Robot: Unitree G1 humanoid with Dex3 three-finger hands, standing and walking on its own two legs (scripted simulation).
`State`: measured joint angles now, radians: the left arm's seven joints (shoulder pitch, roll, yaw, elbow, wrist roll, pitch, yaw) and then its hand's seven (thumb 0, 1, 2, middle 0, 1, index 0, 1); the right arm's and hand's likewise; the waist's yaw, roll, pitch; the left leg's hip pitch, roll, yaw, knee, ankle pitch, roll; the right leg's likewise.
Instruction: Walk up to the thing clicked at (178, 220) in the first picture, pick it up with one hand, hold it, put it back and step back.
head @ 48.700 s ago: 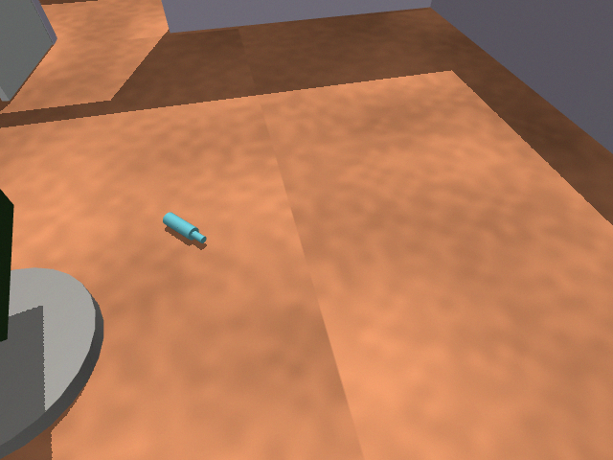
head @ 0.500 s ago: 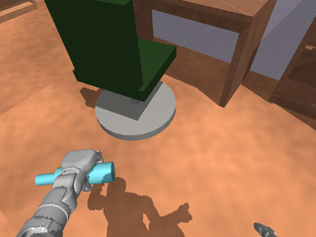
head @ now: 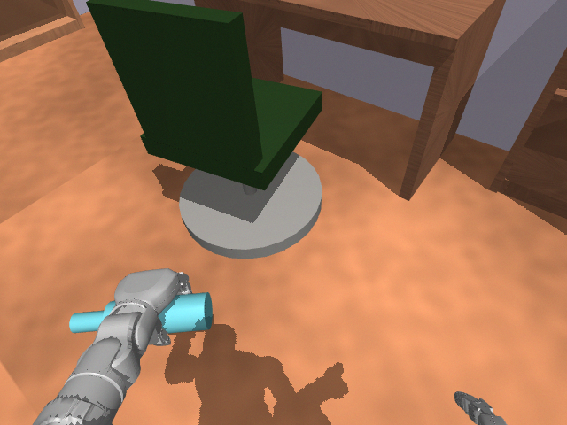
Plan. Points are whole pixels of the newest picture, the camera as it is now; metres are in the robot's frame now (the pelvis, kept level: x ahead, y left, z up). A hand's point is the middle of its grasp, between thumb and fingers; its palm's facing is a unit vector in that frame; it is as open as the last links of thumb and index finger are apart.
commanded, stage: hold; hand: left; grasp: from above
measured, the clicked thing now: (142, 316) +0.31 +0.26 -0.06
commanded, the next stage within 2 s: crouch in 1.02 s
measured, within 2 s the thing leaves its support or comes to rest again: neither
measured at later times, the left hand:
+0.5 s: hand (154, 317) +0.29 +0.22 -0.03, palm faces -0.44 -0.07 -0.89, open 8.7 cm
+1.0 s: hand (155, 316) +0.29 +0.22 -0.03, palm faces -0.44 -0.07 -0.90, open 8.7 cm
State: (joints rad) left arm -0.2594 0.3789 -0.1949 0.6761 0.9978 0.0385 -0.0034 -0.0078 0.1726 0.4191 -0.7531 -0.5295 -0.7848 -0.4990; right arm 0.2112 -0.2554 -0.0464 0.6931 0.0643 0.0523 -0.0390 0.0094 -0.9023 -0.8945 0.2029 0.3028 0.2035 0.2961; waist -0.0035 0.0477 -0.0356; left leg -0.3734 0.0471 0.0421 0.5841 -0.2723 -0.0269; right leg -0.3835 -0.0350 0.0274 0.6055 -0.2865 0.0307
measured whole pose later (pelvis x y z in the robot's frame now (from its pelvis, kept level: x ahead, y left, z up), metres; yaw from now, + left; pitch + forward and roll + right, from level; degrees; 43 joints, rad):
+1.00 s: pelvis +0.00 +0.00 +0.01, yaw +0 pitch +1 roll +1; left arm -0.24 0.38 -0.20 0.61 0.99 0.05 -0.04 -0.01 0.15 0.47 -0.75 -0.57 -0.78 -0.55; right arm 0.19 -0.25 -0.04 0.68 0.07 0.07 -0.05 0.01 -0.91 -0.90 0.20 0.30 0.20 0.30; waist 0.01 0.05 -0.01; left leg -0.27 0.05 0.05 0.48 -0.22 -0.03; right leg -0.29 -0.03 0.03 0.51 -0.24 0.03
